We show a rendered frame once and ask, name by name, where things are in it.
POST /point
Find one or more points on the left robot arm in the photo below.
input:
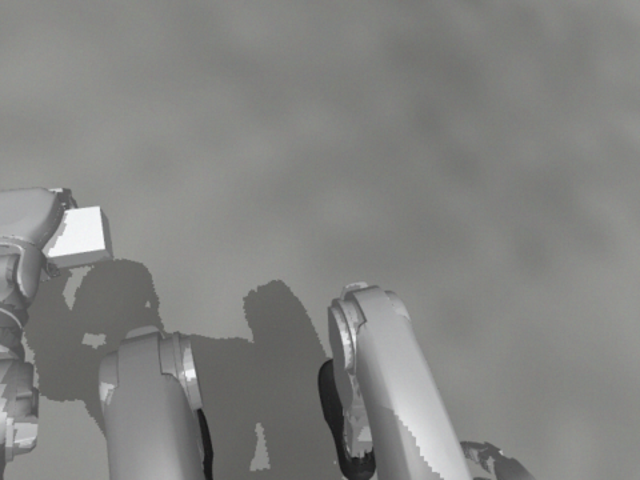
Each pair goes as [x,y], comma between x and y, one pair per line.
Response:
[20,269]

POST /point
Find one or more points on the left robot foot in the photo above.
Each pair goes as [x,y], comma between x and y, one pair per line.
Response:
[208,451]

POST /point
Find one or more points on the right robot foot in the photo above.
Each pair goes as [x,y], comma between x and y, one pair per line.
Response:
[352,468]

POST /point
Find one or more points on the right robot hand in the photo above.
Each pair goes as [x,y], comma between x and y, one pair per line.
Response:
[492,460]

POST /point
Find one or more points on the carton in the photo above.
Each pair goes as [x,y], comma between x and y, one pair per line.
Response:
[82,237]

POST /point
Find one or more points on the left robot hand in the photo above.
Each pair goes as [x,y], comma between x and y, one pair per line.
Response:
[33,215]

